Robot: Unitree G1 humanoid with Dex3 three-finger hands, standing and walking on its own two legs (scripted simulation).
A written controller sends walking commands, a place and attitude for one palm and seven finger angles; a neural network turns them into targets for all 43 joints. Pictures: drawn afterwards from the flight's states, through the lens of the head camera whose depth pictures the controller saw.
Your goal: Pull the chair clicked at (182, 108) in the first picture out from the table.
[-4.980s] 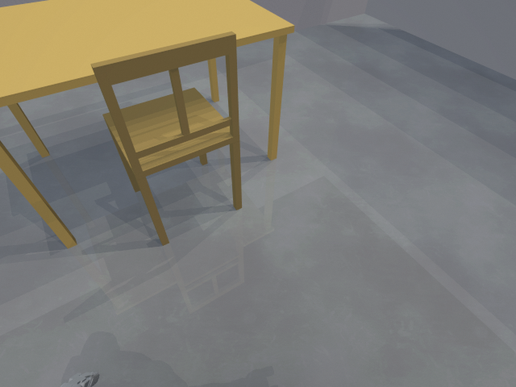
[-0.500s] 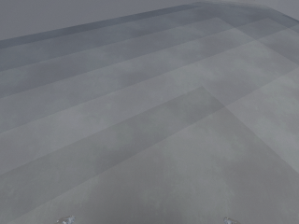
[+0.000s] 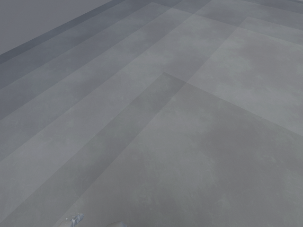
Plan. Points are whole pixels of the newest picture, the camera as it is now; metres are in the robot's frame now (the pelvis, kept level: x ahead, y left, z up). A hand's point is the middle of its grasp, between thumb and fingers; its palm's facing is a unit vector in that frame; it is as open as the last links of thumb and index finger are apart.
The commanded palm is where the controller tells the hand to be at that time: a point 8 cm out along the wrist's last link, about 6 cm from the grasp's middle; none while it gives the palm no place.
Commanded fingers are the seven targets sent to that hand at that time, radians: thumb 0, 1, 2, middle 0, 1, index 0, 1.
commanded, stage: walk to a spot facing it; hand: left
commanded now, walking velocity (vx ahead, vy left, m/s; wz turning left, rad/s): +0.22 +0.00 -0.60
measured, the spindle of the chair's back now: out of the picture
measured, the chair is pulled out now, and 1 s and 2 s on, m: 0.00 0.00 0.00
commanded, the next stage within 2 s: turn to face it in 0.68 s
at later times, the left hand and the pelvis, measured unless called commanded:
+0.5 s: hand (79, 223) +0.15 +0.24 -0.16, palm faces -0.21 -0.96 -0.17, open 7.4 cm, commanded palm none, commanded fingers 0.00 0.90 0.90 -0.20 -0.30 -0.20 -0.30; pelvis +0.08 +0.04 +0.02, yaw -17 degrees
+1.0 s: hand (144, 155) +0.37 +0.05 -0.15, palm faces -0.51 -0.83 -0.20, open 7.4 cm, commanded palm none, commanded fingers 0.00 0.90 0.90 -0.20 -0.30 -0.20 -0.30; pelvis +0.16 -0.02 +0.00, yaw -28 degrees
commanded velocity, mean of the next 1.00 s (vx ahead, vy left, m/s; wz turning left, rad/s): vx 0.08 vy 0.00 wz -0.30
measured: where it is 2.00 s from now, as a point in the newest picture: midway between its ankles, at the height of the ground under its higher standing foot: outside the picture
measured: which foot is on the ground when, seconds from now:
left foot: up 0.00-0.34, down 0.36-0.88, up 0.90-1.00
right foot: down 0.00-0.36, up 0.38-0.84, down 0.86-1.00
